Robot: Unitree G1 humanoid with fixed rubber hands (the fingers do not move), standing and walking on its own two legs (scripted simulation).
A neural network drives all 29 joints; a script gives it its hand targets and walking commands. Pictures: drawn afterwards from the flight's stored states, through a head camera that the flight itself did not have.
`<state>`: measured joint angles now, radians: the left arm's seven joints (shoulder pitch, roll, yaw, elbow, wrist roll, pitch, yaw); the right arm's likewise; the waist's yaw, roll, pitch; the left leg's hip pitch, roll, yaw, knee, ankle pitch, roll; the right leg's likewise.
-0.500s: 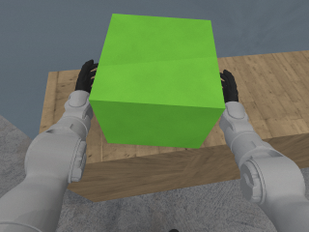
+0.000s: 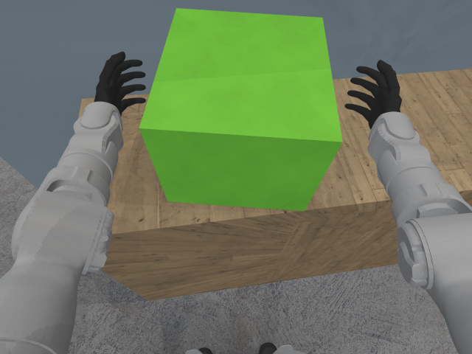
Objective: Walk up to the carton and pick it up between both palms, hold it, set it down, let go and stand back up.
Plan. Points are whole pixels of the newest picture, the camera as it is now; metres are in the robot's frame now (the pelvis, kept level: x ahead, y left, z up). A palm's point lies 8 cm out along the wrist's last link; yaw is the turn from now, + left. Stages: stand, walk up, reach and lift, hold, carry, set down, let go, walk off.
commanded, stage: set down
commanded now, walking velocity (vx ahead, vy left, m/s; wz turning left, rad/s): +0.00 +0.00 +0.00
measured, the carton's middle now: (242, 112) +0.53 -0.02 +0.06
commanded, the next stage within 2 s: none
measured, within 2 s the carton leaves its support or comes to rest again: neither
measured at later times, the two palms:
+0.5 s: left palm (71, 68) +0.50 +0.22 +0.19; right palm (408, 78) +0.45 -0.24 +0.20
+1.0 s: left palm (64, 158) +0.39 +0.23 +0.13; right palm (391, 159) +0.37 -0.22 +0.12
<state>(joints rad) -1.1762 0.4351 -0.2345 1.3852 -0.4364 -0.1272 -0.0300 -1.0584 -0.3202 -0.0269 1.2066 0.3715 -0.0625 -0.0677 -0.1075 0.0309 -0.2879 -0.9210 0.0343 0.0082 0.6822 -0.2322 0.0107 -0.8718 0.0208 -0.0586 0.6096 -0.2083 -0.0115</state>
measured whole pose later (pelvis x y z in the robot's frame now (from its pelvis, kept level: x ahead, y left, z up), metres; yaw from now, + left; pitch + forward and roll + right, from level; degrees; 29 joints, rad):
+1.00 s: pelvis +0.00 +0.01 +0.03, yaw +0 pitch +6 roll -1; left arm -0.54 0.43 -0.01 0.64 -0.35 0.15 -0.07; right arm -0.48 -0.25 -0.06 0.53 0.30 0.11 -0.15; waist -0.04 0.02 -0.06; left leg -0.37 0.01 0.03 0.44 -0.18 0.02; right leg -0.33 0.01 -0.02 0.38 -0.15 0.00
